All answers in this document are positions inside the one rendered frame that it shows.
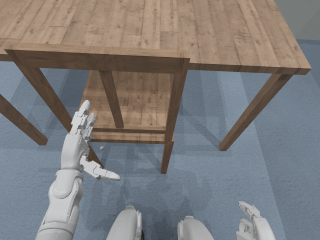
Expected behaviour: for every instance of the table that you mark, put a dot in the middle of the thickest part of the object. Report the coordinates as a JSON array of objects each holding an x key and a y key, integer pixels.
[{"x": 249, "y": 36}]

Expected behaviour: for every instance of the robot left forearm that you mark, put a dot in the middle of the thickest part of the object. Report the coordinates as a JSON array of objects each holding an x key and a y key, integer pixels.
[{"x": 65, "y": 193}]

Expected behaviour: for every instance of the right robot shin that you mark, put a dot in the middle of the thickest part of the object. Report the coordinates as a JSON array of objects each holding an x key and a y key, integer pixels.
[{"x": 189, "y": 217}]

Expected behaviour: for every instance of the left robot shin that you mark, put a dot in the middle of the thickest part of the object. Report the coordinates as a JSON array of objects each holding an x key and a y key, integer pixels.
[{"x": 132, "y": 208}]

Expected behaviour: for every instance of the chair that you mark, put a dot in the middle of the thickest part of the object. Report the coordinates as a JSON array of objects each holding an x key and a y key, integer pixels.
[{"x": 135, "y": 93}]

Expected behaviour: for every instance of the right robot hand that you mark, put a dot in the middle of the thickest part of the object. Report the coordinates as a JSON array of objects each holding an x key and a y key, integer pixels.
[{"x": 259, "y": 229}]

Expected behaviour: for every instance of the robot shin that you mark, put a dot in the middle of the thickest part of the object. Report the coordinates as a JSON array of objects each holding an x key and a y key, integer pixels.
[
  {"x": 189, "y": 217},
  {"x": 132, "y": 208}
]

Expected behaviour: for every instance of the left robot hand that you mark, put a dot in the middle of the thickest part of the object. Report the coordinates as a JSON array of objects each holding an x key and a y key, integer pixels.
[{"x": 76, "y": 144}]

